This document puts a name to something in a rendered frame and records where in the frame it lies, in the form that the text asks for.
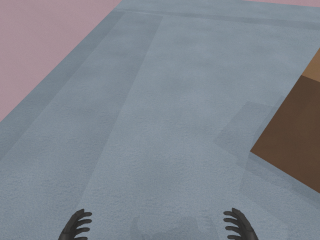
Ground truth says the robot right hand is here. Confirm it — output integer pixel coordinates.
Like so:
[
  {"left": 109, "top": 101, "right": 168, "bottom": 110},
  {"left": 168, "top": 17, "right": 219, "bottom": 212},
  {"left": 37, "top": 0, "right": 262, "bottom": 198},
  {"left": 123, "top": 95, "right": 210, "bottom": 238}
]
[{"left": 223, "top": 208, "right": 259, "bottom": 240}]

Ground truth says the pedestal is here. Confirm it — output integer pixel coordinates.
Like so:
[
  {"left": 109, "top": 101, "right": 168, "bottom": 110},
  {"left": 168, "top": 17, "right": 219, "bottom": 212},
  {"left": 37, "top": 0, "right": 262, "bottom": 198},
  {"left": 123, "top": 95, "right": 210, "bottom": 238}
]
[{"left": 250, "top": 48, "right": 320, "bottom": 193}]

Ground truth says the robot left hand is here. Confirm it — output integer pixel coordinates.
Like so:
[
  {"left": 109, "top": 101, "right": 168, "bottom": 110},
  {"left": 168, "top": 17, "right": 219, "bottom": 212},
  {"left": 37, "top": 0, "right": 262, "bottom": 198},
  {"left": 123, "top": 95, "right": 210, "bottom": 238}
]
[{"left": 58, "top": 209, "right": 92, "bottom": 240}]

